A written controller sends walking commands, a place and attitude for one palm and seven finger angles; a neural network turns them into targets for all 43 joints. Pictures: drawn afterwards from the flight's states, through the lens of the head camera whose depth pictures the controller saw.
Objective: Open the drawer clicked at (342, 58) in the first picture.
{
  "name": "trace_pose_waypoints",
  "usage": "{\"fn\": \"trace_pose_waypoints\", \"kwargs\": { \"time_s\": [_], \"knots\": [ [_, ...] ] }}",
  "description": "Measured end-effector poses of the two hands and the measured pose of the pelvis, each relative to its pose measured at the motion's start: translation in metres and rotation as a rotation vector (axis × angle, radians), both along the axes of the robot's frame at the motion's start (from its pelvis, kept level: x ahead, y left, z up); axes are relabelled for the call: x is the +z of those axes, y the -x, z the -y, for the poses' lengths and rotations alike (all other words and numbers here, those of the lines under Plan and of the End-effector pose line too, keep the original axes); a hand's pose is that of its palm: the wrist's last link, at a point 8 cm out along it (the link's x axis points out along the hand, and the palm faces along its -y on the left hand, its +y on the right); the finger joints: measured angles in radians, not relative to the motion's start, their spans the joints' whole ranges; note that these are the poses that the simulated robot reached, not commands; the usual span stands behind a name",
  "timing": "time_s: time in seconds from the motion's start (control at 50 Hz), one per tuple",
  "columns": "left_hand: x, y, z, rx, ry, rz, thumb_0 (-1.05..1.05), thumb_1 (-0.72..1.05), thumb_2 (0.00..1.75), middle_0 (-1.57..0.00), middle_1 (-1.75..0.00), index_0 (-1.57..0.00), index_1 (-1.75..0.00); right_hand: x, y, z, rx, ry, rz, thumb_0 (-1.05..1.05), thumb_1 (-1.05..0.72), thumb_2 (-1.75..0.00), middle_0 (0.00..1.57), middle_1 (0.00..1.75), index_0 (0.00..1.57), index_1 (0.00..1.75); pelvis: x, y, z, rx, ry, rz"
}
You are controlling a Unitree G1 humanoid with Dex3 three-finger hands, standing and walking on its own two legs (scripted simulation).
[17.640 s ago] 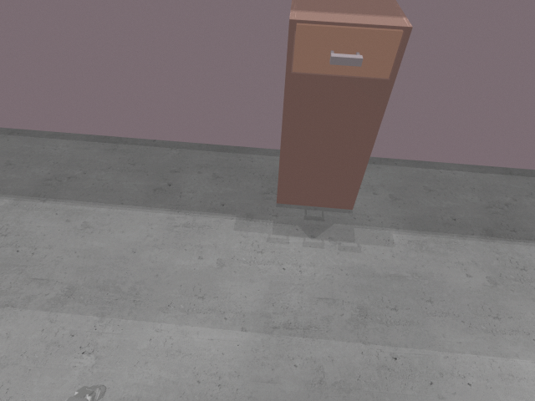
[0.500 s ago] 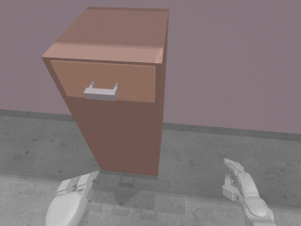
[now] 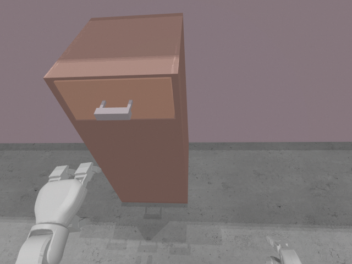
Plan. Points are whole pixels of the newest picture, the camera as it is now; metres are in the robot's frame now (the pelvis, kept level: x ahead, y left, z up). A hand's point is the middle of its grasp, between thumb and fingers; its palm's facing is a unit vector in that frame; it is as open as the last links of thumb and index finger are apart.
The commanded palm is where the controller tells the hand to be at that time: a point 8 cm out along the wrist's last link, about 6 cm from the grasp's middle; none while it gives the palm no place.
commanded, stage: raise the hand with hooked fingers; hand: left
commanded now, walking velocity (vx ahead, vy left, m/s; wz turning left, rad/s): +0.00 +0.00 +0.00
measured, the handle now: (115, 108) +0.53 +0.24 +0.04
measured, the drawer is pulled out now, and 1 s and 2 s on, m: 0.00 0.00 0.00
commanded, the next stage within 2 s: move the hooked fingers above the handle in 1.00 s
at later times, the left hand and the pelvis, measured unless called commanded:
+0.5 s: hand (33, 155) +0.29 +0.31 +0.14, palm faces +0.14 -0.06 -0.99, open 13.7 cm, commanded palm +0.25 +0.30 +0.20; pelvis -0.01 +0.05 +0.02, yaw +2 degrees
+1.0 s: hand (33, 152) +0.28 +0.30 +0.16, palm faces +0.13 -0.06 -0.99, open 13.8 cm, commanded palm +0.25 +0.30 +0.21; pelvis -0.01 +0.04 +0.02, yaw +3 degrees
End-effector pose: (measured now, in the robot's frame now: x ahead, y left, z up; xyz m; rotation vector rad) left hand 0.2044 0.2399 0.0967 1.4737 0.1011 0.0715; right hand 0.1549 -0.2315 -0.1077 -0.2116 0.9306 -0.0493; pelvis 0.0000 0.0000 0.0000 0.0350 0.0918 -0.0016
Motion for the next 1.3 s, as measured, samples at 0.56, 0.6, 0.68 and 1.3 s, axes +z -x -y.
{"fn": "trace_pose_waypoints", "kwargs": {
  "time_s": [0.56,0.6,0.68,1.3],
  "knots": [
    [0.108,-0.058,-0.081,0.046,-0.043,0.136,0.00,-0.47,0.31,-0.32,-1.19,-0.32,-1.19,0.052,-0.059,-0.114,0.136,-0.092,0.158,0.01,-0.90,-0.90,0.21,0.30,0.21,0.30,0.021,0.009,-0.057,0.042,0.039,0.117],
    [0.113,-0.061,-0.084,0.040,-0.046,0.122,0.00,-0.48,0.31,-0.32,-1.20,-0.32,-1.19,0.049,-0.056,-0.113,0.141,-0.086,0.139,0.01,-0.90,-0.90,0.21,0.30,0.21,0.30,0.022,0.009,-0.058,0.046,0.040,0.116],
    [0.117,-0.065,-0.082,0.002,-0.052,0.091,0.00,-0.49,0.30,-0.32,-1.20,-0.32,-1.20,0.043,-0.046,-0.105,0.133,-0.068,0.096,0.01,-0.90,-0.90,0.21,0.30,0.21,0.30,0.023,0.010,-0.059,0.050,0.041,0.111],
    [0.098,-0.063,-0.031,-0.079,-0.042,0.050,0.00,-0.49,0.30,-0.32,-1.21,-0.32,-1.20,0.036,-0.035,-0.044,0.078,-0.037,0.083,0.01,-0.90,-0.90,0.20,0.30,0.20,0.30,0.023,0.014,-0.019,0.059,0.027,0.100]
  ]
}}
